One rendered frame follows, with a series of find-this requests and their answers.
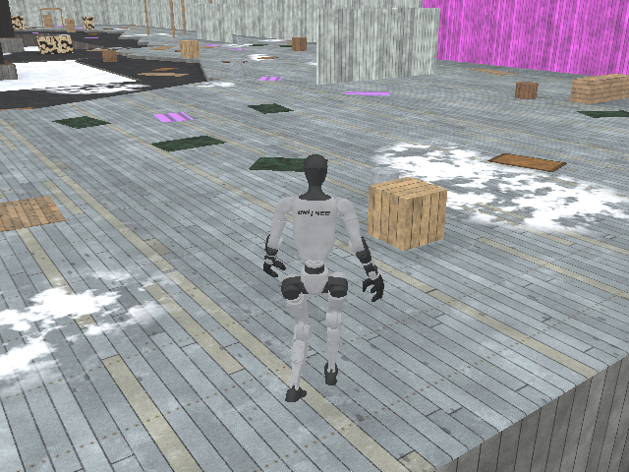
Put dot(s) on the robot right hand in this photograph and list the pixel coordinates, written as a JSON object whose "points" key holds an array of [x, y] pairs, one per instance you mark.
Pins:
{"points": [[378, 287]]}

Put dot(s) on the right robot forearm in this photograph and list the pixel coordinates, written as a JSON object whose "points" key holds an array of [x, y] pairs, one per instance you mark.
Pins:
{"points": [[367, 261]]}

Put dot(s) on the robot left hand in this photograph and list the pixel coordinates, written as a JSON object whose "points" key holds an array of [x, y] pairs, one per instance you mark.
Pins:
{"points": [[268, 270]]}

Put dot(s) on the right robot upper arm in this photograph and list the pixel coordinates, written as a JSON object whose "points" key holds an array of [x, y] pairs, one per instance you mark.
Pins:
{"points": [[351, 222]]}

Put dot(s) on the robot left thigh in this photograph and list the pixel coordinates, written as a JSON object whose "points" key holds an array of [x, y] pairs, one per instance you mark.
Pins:
{"points": [[297, 302]]}

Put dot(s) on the left robot forearm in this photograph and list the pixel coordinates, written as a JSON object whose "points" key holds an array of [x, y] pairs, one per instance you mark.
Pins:
{"points": [[270, 254]]}

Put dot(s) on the left robot upper arm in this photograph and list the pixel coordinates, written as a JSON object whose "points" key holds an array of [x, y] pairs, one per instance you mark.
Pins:
{"points": [[278, 222]]}

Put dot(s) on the robot head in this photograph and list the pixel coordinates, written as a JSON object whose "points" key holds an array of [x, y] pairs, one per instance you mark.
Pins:
{"points": [[315, 167]]}

